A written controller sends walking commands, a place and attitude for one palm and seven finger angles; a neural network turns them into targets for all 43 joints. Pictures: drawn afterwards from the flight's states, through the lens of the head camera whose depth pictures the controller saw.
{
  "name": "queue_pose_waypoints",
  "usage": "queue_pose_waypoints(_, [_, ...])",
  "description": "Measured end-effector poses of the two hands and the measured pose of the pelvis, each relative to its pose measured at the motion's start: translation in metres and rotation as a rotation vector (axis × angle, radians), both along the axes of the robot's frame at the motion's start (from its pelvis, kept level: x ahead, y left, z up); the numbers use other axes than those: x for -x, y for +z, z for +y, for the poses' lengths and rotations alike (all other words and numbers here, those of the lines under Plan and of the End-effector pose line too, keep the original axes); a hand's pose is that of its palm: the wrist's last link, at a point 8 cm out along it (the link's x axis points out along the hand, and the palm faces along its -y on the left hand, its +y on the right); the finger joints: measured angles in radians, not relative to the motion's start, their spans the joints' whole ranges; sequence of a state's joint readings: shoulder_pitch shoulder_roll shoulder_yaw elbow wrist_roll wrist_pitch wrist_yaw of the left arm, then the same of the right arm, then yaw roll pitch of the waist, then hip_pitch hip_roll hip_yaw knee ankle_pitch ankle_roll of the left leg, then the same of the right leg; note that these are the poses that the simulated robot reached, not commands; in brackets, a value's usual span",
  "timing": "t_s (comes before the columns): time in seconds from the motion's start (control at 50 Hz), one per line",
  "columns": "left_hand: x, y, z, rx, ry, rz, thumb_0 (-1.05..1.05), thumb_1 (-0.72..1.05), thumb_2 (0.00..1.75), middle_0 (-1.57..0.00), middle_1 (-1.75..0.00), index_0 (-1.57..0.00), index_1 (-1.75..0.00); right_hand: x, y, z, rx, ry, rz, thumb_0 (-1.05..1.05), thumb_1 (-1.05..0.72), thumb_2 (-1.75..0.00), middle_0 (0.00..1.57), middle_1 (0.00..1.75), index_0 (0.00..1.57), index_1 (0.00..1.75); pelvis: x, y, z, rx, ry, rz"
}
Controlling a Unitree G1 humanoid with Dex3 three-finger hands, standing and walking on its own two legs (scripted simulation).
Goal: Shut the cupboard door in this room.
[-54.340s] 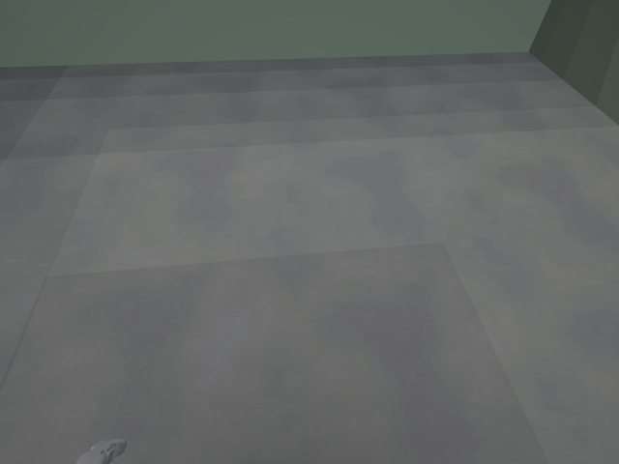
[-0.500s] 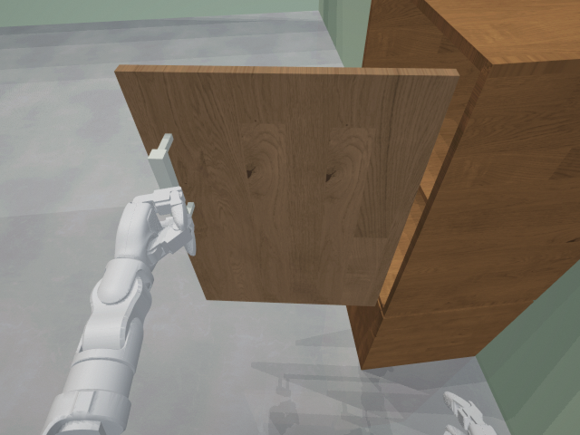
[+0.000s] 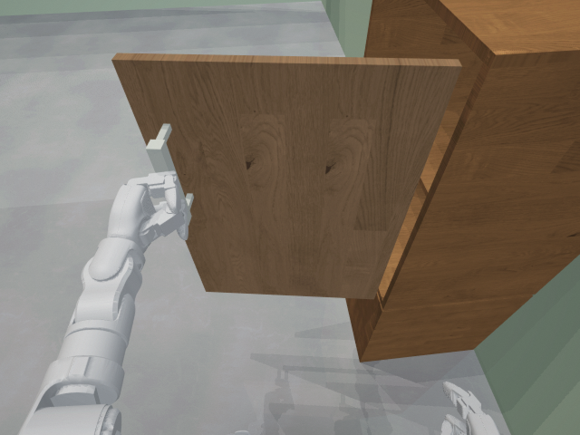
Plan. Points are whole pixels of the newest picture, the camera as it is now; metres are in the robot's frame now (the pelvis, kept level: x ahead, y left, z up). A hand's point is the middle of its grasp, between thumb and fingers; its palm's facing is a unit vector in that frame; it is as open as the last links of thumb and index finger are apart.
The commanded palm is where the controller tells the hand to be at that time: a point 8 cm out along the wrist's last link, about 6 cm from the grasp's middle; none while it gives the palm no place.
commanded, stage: push the door shut along its arc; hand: left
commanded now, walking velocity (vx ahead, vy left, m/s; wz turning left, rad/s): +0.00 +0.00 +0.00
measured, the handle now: (175, 177) +0.46 +0.19 +0.10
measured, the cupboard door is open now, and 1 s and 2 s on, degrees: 81 64 50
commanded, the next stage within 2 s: pull the fist back off the door in 1.70 s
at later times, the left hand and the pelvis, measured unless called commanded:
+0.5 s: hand (195, 186) +0.43 +0.16 +0.11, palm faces -0.17 -0.99 -0.02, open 3.1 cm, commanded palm +0.43 +0.20 +0.11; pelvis +0.00 +0.02 -0.01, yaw +0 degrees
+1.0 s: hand (236, 154) +0.51 +0.11 +0.11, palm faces -0.32 -0.95 -0.01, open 3.1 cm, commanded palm +0.51 +0.16 +0.11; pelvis +0.00 +0.02 -0.02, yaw -1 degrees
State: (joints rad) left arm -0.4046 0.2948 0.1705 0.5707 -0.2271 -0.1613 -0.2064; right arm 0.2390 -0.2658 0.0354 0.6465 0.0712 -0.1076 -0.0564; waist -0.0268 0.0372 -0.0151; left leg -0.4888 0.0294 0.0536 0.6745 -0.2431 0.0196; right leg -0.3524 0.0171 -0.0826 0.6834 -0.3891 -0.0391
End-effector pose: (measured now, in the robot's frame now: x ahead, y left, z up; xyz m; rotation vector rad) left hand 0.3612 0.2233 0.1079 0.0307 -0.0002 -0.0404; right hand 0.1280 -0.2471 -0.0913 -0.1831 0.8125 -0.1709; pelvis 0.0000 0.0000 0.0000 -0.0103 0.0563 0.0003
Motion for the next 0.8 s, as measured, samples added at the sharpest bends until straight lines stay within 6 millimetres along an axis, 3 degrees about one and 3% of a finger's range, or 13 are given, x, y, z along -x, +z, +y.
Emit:
queue_pose_waypoints(0.62, [-0.075,0.003,-0.01,0.011,-0.16,0.028,0.02,0.9,0.9,-1.3,-1.5,-1.31,-1.5,0.075,-0.021,-0.002,0.048,-0.081,0.221,0.01,-0.91,-0.9,0.21,0.3,0.2,0.3,0.004,-0.009,0.018,0.018,0.005,0.085])
queue_pose_waypoints(0.8, [-0.102,0.002,-0.029,0.016,-0.225,0.041,0.01,0.9,0.9,-1.3,-1.5,-1.3,-1.5,0.1,-0.027,-0.007,0.072,-0.102,0.294,0.01,-0.9,-0.9,0.21,0.3,0.2,0.3,0.006,-0.016,0.019,0.023,0.008,0.131])
